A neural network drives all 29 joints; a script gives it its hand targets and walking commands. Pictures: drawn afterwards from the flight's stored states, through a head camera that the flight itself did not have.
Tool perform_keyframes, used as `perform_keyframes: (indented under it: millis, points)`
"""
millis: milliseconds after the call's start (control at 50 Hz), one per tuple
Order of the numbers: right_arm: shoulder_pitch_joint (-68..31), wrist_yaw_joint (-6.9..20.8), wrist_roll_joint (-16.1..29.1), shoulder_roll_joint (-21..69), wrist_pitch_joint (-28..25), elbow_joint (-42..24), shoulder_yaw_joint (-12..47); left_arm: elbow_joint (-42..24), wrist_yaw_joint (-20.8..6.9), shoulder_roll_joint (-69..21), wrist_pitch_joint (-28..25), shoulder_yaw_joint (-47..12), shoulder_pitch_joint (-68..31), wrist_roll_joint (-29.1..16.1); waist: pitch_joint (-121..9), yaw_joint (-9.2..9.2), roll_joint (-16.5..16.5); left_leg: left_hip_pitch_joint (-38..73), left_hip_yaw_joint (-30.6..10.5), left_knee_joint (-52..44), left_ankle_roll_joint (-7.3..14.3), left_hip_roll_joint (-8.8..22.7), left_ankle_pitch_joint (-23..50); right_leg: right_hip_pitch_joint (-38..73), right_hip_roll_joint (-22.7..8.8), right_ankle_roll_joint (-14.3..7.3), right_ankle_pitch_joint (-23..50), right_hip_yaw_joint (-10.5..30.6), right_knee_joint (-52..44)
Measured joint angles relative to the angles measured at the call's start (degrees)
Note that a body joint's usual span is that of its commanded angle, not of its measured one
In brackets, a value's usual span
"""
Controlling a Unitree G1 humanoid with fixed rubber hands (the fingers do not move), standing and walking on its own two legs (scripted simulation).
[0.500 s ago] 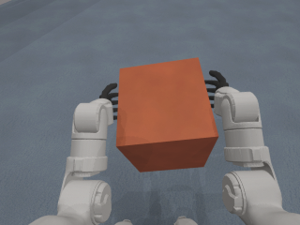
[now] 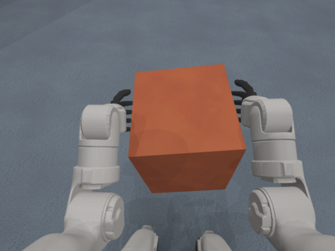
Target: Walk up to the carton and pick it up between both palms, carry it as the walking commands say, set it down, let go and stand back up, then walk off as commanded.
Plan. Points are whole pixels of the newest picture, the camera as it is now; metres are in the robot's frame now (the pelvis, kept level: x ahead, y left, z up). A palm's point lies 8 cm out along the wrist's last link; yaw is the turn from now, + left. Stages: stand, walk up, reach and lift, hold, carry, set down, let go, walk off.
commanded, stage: carry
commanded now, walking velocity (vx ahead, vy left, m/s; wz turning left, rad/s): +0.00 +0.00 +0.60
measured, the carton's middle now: (184, 135) +0.38 -0.03 +0.03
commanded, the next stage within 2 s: none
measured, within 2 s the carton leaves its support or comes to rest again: neither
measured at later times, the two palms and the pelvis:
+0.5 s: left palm (93, 146) +0.31 +0.16 +0.10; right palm (229, 121) +0.37 -0.12 +0.10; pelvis -0.04 -0.02 +0.01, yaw +10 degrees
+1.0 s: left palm (17, 184) +0.23 +0.27 +0.12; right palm (171, 123) +0.35 +0.01 +0.12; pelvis -0.06 +0.02 +0.01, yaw +24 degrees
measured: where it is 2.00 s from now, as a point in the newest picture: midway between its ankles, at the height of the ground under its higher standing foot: outside the picture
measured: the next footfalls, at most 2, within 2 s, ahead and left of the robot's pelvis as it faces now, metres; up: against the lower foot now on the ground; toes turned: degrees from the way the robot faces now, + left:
right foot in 0.38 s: -0.07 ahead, -0.18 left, +0.00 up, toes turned +9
left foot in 1.02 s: +0.00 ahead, +0.15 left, +0.00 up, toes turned +17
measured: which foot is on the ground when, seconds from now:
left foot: down 0.00-0.86, up 0.88-1.00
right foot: down 0.00-0.02, up 0.04-0.36, down 0.38-1.00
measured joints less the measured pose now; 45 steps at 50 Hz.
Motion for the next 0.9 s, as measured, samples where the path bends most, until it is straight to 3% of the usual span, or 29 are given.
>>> perform_keyframes:
  millis: [20, 60, 100, 240, 360, 400, 500, 600, 640, 660, 680, 720, 800, 840, 860, 900]
  points:
    - [-0.02, -0.01, 0.00, 0.06, -0.03, 0.00, 0.00, 0.00, 0.01, 0.06, -0.03, 0.00, -0.01, 0.00, 0.00, 0.05, -0.20, 0.14, 0.04, -0.39, 1.22, -0.16, 3.73, -0.03, -0.23, 0.02, -0.53, -0.21, 0.80]
    - [0.04, -0.03, 0.00, 0.13, -0.09, 0.00, -0.01, 0.00, 0.01, 0.11, -0.07, 0.00, 0.03, -0.01, 0.02, 0.06, -0.03, 0.02, -0.89, -0.41, 2.65, -0.43, 2.86, -0.45, 0.40, 0.03, -8.28, -0.30, 4.00]
    - [-0.02, -0.02, 0.00, 0.13, -0.13, 0.00, -0.02, 0.00, 0.01, 0.17, -0.05, 0.00, -0.11, -0.01, 0.00, 0.06, 0.14, -0.25, -2.42, -1.39, 2.73, -0.44, 2.54, -0.75, 1.71, 0.03, -13.22, -0.31, 8.05]
    - [-2.85, -0.05, -0.32, 0.13, -0.26, -0.01, -1.82, -0.01, 0.05, 0.96, -0.03, 0.00, -2.95, -0.07, -0.04, 0.50, 0.10, -2.22, -5.96, -5.63, 1.62, -1.27, 6.94, 1.66, 3.04, 0.02, -14.59, -0.23, 11.54]
    - [-3.55, -0.05, -0.44, 0.15, -0.50, 0.00, -2.27, 0.00, 0.13, 1.19, -0.15, -0.01, -3.73, -0.07, -0.75, 0.58, 0.04, -4.68, -7.35, -6.84, -0.06, -3.02, 9.66, 11.14, 3.54, 0.02, -14.69, -0.15, -0.99]
    - [-3.01, -0.04, -0.49, 0.01, -0.57, -0.43, -2.34, 0.00, 0.19, 0.63, -0.79, -0.02, -3.12, -0.12, -0.25, 0.54, 1.77, -5.05, -7.90, -6.83, -0.61, -3.15, 10.15, 12.05, 3.83, -0.49, -12.94, -0.78, -2.52]
    - [2.55, 0.03, -0.46, 0.68, 0.26, -2.36, -2.35, 0.00, 1.00, -1.97, -1.27, -0.01, 1.45, -0.11, -1.15, 0.53, 2.28, -4.00, -2.85, -5.71, -1.90, -3.11, -1.84, 13.60, 0.66, -1.08, -13.30, -1.52, -2.03]
    - [3.14, -0.04, -0.46, 0.68, 0.60, -3.35, -2.35, 0.00, 1.10, -2.26, -1.59, 0.00, 1.62, -0.12, -1.19, 0.55, 2.20, -2.83, 0.22, -5.70, -1.86, -3.09, 2.45, 16.25, -1.87, -0.40, -15.59, -4.20, -0.39]
    - [3.05, -0.09, -0.46, 0.68, 0.60, -3.35, -2.34, 0.00, 1.10, -2.25, -1.70, 0.00, 1.63, -0.12, -1.52, 0.52, 2.08, -1.93, 1.26, -6.68, -0.17, -3.15, 10.50, 16.92, -2.76, -0.34, -17.06, -5.30, 2.10]
    - [3.04, -0.12, -0.57, 0.83, 0.36, -3.36, -2.34, 0.00, 1.06, -2.17, -1.99, 0.00, 1.71, -0.12, -1.73, 0.54, 2.02, -1.87, 1.32, -6.52, 1.97, -3.58, 12.05, 16.32, -3.07, -0.35, -17.19, -5.35, 4.13]
    - [3.00, -0.14, -0.74, 1.01, 0.04, -3.36, -2.35, 0.00, 0.99, -2.06, -2.34, 0.00, 1.74, -0.13, -1.77, 0.60, 2.08, -1.93, 1.04, -6.54, 3.35, -3.85, 11.66, 15.35, -2.92, -0.34, -17.90, -5.38, 5.67]
    - [2.96, -0.13, -0.92, 1.14, -0.35, -3.35, -2.36, 0.00, 0.92, -1.96, -2.73, -0.01, 1.75, -0.12, -1.54, 0.62, 2.65, -2.33, -0.28, -7.03, 4.12, -3.88, 11.08, 13.51, -1.09, -0.34, -21.45, -5.39, 6.44]
    - [2.92, -0.14, -1.05, 1.26, -0.46, -3.34, -2.36, 0.00, 0.84, -1.87, -2.85, 0.00, 1.79, -0.13, -0.14, 0.67, 2.67, -1.73, -2.56, -11.25, 2.96, -4.25, 14.49, 12.01, 2.37, -0.35, -22.94, -5.32, 3.20]
    - [2.80, -0.14, -1.06, 1.16, -0.47, -3.34, -2.36, 0.00, 0.78, -1.90, -3.06, -0.01, 1.89, -0.26, 0.54, 0.68, 3.95, -1.20, -3.86, -13.28, 1.55, -4.38, 16.34, 12.69, 2.94, -0.40, -16.33, -5.91, -0.16]
    - [2.97, -0.14, -1.06, 1.23, -0.48, -3.34, -2.36, 0.01, 0.77, -1.91, -3.03, -0.01, 1.98, -0.26, 0.77, 0.66, 4.11, -1.02, -3.78, -13.39, -0.30, -4.45, 15.84, 13.28, 2.70, -0.69, -11.29, -6.20, -1.63]
    - [4.06, -0.14, -1.06, 1.53, -0.57, -3.37, -2.36, 0.01, 0.81, -2.21, -3.00, -0.01, 2.94, -0.26, 0.02, 0.66, 3.45, -2.09, -1.74, -8.04, -2.91, -4.57, 5.00, 13.93, 1.35, -1.87, -9.82, -6.65, -1.67]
